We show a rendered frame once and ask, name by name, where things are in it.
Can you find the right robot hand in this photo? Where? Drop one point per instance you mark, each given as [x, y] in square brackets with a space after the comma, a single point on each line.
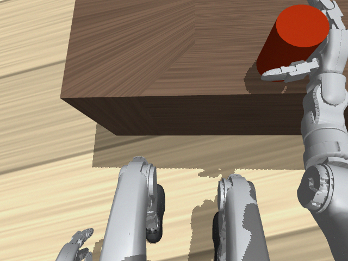
[330, 56]

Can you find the right robot arm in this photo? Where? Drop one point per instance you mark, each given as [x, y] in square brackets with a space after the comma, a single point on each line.
[324, 186]

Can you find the can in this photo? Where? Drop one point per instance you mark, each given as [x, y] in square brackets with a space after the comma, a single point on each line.
[297, 32]

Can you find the left robot hand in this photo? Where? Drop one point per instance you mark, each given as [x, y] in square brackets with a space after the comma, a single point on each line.
[71, 252]

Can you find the left robot foot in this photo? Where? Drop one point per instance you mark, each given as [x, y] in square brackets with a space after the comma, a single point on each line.
[156, 235]

